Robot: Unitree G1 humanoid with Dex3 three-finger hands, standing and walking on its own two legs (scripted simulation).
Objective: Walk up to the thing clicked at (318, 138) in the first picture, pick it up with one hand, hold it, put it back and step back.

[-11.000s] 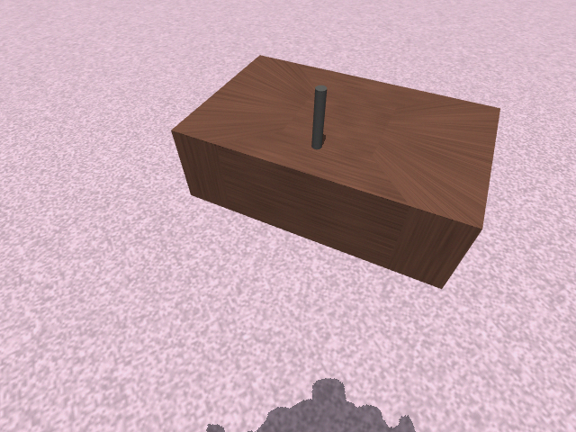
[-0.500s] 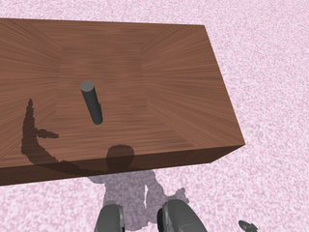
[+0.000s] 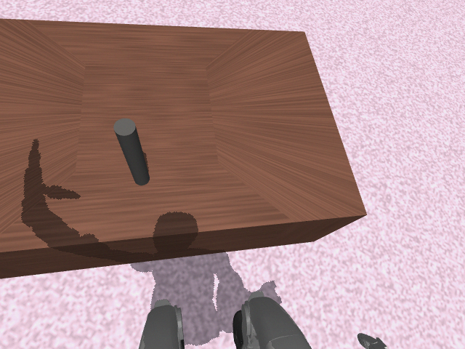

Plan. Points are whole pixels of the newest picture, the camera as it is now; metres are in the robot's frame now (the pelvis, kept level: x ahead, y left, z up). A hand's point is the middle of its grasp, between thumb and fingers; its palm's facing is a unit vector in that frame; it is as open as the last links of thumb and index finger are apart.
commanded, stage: go down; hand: left
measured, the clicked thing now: (134, 157) +0.53 +0.16 -0.18
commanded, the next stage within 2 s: none
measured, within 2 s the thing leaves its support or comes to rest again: neither
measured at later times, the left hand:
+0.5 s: hand out of the picture +0.45 +0.36 +0.08, palm faces +0.13 -0.99 -0.02, open 17.1 cm
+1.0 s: hand out of the picture +0.46 +0.36 +0.08, palm faces +0.13 -0.99 +0.00, open 17.0 cm
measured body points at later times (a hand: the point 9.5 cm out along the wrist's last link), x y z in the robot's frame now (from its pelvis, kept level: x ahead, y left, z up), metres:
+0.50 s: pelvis -0.01 +0.00 +0.00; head +0.14 +0.05 +0.42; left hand +0.44 +0.41 +0.08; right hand +0.02 -0.28 -0.09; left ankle +0.02 +0.10 -0.66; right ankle +0.02 -0.14 -0.66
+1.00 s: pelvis +0.00 +0.00 +0.00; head +0.15 +0.05 +0.42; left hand +0.45 +0.41 +0.09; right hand +0.03 -0.27 -0.09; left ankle +0.02 +0.10 -0.66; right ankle +0.02 -0.14 -0.66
